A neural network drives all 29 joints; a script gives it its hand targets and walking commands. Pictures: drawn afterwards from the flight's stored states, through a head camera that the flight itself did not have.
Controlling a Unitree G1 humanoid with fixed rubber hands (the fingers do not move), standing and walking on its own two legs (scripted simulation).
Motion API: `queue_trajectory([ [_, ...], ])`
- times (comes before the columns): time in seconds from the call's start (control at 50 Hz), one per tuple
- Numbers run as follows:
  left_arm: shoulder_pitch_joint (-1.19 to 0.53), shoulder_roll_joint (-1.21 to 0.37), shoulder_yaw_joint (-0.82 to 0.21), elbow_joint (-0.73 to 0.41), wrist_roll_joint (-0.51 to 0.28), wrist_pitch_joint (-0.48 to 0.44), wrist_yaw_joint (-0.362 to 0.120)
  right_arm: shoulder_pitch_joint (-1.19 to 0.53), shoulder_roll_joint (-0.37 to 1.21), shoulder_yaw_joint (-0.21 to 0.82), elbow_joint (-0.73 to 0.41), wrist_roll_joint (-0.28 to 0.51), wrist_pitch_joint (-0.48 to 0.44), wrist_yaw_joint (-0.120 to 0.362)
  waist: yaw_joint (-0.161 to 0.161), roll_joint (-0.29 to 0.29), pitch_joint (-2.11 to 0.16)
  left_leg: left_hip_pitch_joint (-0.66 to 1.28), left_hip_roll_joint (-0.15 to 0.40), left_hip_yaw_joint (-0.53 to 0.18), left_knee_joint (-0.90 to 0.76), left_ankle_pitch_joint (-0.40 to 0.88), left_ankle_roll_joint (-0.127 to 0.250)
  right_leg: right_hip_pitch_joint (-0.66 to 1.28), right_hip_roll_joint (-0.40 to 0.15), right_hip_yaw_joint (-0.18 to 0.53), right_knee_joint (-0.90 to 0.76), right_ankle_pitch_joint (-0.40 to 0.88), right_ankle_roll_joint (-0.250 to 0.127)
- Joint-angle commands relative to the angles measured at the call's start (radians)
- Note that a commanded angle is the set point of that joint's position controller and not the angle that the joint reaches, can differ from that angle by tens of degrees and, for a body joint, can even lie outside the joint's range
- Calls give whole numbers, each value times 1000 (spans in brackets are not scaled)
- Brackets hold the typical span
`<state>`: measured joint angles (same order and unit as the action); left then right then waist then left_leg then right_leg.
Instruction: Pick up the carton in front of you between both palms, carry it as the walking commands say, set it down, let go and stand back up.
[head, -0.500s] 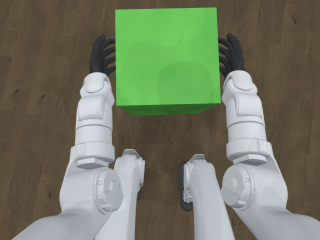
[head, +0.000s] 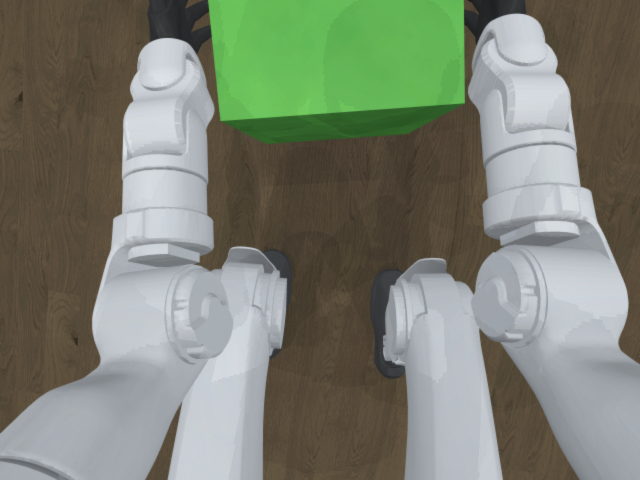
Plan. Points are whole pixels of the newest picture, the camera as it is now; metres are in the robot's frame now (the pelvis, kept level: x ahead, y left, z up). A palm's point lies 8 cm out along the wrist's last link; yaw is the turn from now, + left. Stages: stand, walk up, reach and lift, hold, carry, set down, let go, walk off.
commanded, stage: set down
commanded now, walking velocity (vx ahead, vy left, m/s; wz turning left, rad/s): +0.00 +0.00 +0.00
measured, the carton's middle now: (332, 38) +0.55 +0.03 -0.22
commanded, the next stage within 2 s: none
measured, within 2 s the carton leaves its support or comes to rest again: rests again in 0.66 s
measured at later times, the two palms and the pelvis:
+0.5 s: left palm (198, 40) +0.54 +0.18 -0.23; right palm (458, 25) +0.58 -0.12 -0.24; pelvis +0.01 +0.00 -0.07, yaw +1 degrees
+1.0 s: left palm (194, 46) +0.54 +0.19 -0.24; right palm (456, 34) +0.57 -0.12 -0.24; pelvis -0.01 +0.00 -0.08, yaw +1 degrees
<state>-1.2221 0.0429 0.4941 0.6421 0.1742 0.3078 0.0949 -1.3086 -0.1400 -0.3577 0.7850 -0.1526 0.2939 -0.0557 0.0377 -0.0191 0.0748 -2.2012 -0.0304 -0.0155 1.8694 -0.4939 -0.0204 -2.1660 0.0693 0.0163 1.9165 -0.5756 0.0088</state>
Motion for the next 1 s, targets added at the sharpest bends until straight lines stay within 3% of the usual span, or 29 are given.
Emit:
queue_trajectory([
  [0.0, -688, -803, -524, -10, -153, -34, -247, -600, 867, 447, -22, 145, -32, 237, 29, -23, -1203, 725, -100, 90, -45, 340, -18, 536, 86, -57, -120, 321, 10],
  [0.2, -808, -715, -548, 7, -239, -59, -249, -717, 790, 495, 12, 224, -59, 225, 54, -42, -1162, 693, -75, 97, 93, 386, -12, 547, 69, -51, 19, 366, 3],
  [0.28, -798, -765, -571, 23, -301, -65, -247, -791, 781, 548, -49, 277, -78, 214, 45, -61, -1252, 749, -75, 85, 142, 487, -8, 607, 65, -53, 70, 455, -2],
  [0.36, -778, -789, -569, 55, -310, -62, -262, -749, 805, 545, -29, 272, -77, 218, 30, -70, -1209, 681, -78, 83, 164, 486, -7, 616, 64, -49, 98, 494, -8],
  [0.54, -771, -763, -498, 121, -271, -82, -265, -734, 792, 490, 54, 259, -94, 232, 43, -63, -985, 574, -75, 86, 188, 399, 1, 477, 63, -38, 111, 385, -14],
  [0.68, -747, -721, -409, 212, -227, -76, -285, -694, 739, 421, 151, 198, -84, 240, 40, -76, -777, 476, -71, 84, 186, 253, 7, 408, 57, -38, 107, 244, -21],
  [0.82, -727, -687, -366, 272, -208, -73, -305, -624, 702, 368, 204, 145, -68, 258, 15, -46, -608, 435, -73, 71, 197, 193, 14, 327, 49, -29, 109, 184, -33],
  [0.98, -650, -608, -300, 343, -167, -61, -311, -546, 634, 312, 257, 81, -43, 273, 2, -54, -428, 359, -71, 56, 197, 92, 16, 302, 40, -15, 106, 108, -43],
])
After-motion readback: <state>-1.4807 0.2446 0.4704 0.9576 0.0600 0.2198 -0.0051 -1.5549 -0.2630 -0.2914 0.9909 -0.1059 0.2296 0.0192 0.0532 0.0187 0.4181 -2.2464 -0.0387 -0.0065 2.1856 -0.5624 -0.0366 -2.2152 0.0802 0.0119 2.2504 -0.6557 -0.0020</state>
